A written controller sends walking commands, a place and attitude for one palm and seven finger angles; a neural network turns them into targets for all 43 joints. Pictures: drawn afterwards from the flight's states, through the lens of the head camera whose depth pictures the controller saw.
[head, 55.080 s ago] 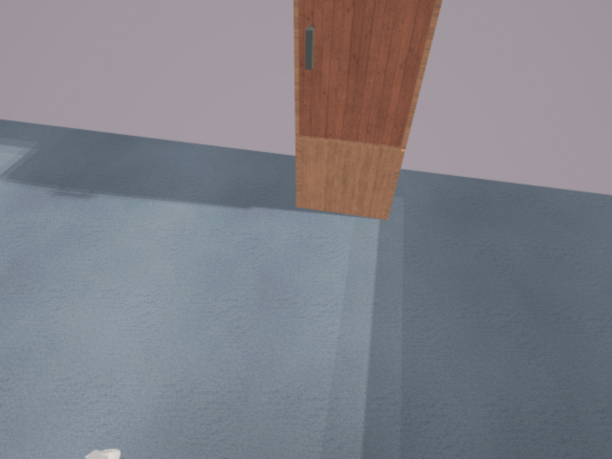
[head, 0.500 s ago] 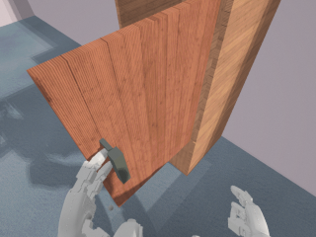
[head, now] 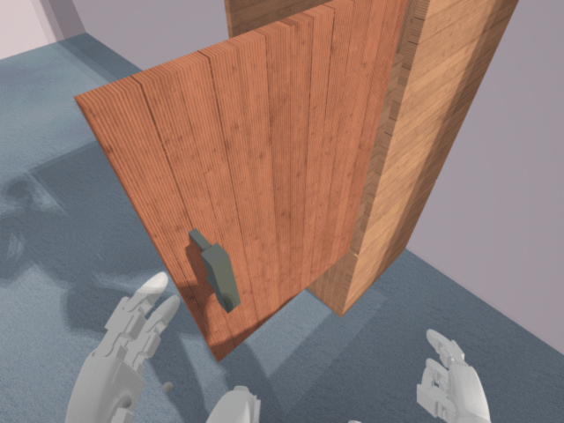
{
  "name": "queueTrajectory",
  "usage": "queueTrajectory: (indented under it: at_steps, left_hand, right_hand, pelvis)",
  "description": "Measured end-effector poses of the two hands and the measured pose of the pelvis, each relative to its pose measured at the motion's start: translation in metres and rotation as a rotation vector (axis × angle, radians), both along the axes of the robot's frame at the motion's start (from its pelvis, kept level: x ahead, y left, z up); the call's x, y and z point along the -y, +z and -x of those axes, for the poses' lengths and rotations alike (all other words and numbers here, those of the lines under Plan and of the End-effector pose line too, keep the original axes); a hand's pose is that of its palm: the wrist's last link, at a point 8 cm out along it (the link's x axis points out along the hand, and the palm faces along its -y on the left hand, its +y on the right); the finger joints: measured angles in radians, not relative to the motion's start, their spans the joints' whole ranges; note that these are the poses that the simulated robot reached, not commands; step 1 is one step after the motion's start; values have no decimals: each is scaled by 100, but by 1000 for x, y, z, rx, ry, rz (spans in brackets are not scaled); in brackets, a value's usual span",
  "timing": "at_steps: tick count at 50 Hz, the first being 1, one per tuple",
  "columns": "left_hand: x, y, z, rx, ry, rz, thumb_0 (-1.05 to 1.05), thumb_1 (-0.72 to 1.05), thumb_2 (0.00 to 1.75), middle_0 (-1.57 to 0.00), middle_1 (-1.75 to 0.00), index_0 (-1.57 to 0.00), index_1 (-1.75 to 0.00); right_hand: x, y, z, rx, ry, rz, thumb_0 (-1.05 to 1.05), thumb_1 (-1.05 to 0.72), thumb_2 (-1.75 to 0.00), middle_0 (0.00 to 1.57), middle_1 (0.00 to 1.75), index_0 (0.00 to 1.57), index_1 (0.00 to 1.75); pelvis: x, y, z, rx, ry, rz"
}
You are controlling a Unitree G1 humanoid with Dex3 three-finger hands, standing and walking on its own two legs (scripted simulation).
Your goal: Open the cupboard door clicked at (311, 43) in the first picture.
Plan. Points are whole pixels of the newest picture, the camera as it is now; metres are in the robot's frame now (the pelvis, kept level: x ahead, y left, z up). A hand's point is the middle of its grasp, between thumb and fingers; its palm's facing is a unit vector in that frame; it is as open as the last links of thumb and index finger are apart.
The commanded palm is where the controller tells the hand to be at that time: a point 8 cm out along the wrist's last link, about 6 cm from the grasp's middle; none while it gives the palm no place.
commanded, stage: draw the hand back to the body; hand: left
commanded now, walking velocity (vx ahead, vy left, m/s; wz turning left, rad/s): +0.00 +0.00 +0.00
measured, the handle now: (213, 270) +0.29 +0.12 +0.10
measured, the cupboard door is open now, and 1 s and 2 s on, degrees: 87 87 87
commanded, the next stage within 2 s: step back with the hand held close in 1.54 s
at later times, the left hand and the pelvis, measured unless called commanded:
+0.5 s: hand (90, 348) +0.17 +0.20 +0.16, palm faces +0.03 -0.99 -0.11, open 16.1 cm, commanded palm +0.13 +0.25 +0.18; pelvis +0.01 +0.02 +0.04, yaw +0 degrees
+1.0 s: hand (14, 247) +0.23 +0.27 +0.22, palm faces +0.34 -0.85 -0.40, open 11.0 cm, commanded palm +0.18 +0.31 +0.25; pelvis +0.04 +0.03 +0.09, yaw -2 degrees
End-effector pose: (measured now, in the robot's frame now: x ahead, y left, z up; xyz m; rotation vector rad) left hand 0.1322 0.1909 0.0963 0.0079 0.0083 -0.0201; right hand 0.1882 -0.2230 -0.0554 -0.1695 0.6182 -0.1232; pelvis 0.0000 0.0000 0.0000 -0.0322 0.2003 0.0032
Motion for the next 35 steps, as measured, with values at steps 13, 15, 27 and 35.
queueTrajectory:
  at_steps: [13, 15, 27, 35]
  left_hand:
    - [-30, 39, -7, 25, 29, -51, -1, -50, 30, -15, -30, -15, -30]
    - [-34, 42, -8, 19, 26, -50, -1, -50, 30, -15, -30, -15, -30]
    - [-63, 74, -13, 10, 98, -193, -1, -42, 34, -16, -30, -15, -30]
    - [-85, 95, -19, -58, 261, -344, -1, -19, 44, -17, -30, -16, -30]
  right_hand:
    - [-17, 18, 20, -3, -31, -29, 1, -90, -90, 21, 30, 20, 30]
    - [-18, 22, 19, 2, -29, -23, 1, -90, -90, 21, 30, 20, 30]
    - [-27, 50, -1, 55, -5, 20, 1, -90, -90, 21, 30, 20, 30]
    - [-42, 68, -12, 53, 7, 26, 1, -90, -90, 21, 30, 20, 30]
  pelvis:
    - [-11, 21, -1, 57, -4, 13]
    - [-13, 24, -2, 62, -4, 14]
    - [-22, 42, -12, 103, -6, 16]
    - [-29, 64, -22, 154, -16, 6]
